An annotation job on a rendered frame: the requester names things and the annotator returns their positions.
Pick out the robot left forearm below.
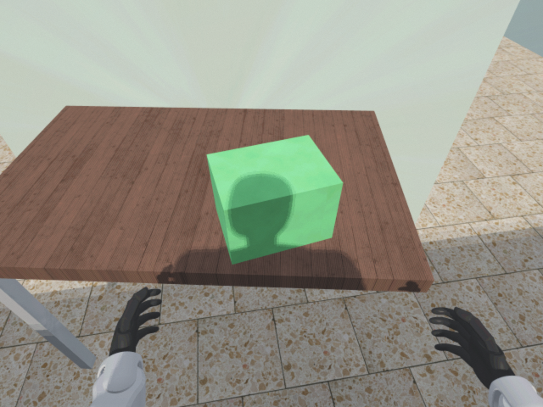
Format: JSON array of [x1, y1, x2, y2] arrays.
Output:
[[89, 351, 146, 407]]

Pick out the robot right hand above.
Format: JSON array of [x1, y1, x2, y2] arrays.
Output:
[[429, 307, 515, 389]]

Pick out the robot left hand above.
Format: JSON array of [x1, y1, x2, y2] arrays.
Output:
[[109, 287, 162, 357]]

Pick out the robot right forearm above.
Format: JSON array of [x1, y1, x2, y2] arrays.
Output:
[[488, 376, 543, 407]]

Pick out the table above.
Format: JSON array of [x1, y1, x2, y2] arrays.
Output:
[[0, 106, 434, 369]]

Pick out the carton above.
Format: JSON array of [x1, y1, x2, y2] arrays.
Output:
[[206, 135, 343, 265]]

